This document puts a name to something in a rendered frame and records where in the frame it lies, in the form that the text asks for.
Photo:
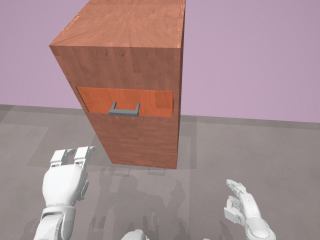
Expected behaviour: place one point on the right robot hand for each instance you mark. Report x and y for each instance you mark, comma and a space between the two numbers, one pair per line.
244, 208

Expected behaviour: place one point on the left robot hand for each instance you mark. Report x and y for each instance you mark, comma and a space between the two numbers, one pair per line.
66, 184

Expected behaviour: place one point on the cabinet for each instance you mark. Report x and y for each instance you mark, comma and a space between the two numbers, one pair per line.
128, 44

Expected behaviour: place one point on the drawer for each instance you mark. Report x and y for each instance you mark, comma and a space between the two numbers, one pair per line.
152, 102

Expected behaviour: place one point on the left robot forearm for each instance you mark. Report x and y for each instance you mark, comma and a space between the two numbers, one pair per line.
57, 222

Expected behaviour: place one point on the handle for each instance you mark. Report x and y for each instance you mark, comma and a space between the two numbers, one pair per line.
124, 112

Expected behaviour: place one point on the right robot forearm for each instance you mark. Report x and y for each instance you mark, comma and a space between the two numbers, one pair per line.
258, 229

